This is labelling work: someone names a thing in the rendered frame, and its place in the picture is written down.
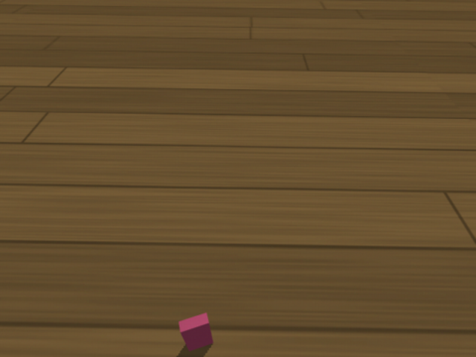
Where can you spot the carton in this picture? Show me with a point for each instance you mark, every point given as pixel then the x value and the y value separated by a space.
pixel 196 331

